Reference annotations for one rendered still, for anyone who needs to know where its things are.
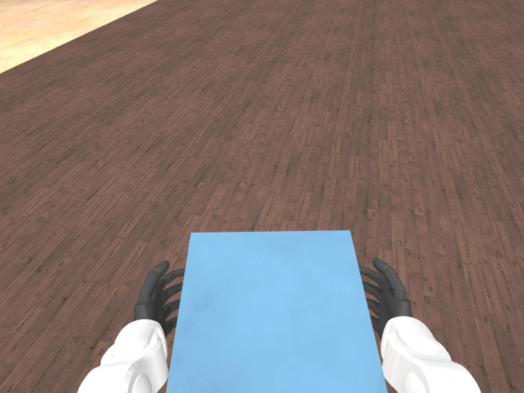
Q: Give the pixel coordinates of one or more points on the left robot hand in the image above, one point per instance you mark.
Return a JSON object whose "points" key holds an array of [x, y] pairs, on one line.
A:
{"points": [[152, 297]]}

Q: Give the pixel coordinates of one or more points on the left robot forearm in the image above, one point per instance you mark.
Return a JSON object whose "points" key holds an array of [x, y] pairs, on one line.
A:
{"points": [[136, 363]]}

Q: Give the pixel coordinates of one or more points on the right robot forearm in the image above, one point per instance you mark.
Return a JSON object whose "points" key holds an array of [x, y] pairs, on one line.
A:
{"points": [[414, 362]]}

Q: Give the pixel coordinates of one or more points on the carton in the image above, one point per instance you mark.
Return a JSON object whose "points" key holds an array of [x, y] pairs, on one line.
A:
{"points": [[274, 312]]}

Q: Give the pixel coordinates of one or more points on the right robot hand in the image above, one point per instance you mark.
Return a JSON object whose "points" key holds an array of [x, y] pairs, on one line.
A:
{"points": [[390, 294]]}

